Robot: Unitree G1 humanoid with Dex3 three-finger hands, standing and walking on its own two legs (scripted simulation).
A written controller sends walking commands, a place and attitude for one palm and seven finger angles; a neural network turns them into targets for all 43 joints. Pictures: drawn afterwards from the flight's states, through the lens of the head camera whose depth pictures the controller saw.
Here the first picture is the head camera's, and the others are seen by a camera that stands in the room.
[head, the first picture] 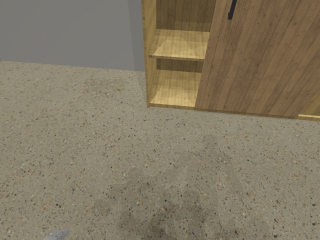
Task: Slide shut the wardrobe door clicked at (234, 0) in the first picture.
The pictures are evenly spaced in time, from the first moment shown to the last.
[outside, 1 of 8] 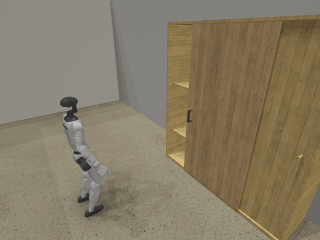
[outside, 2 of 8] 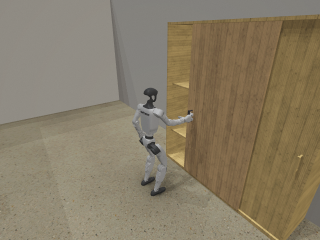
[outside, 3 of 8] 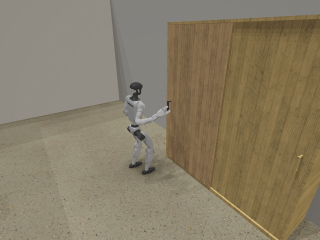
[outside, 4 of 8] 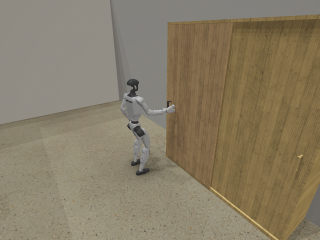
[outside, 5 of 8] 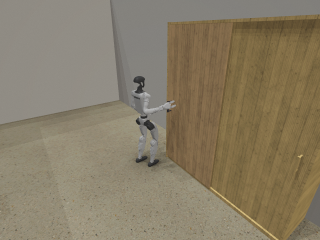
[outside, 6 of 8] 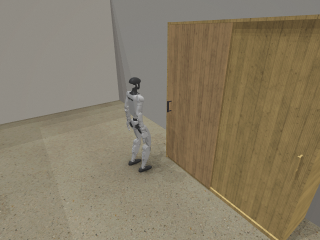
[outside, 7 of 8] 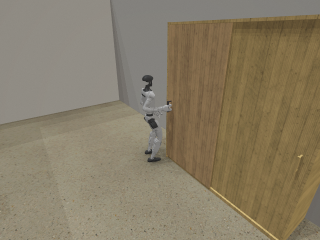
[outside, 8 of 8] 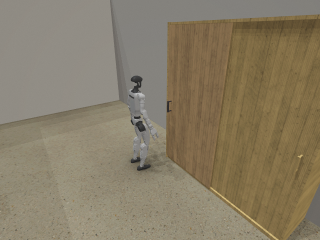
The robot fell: no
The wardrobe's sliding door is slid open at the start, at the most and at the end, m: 0.40 0.40 0.00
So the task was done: yes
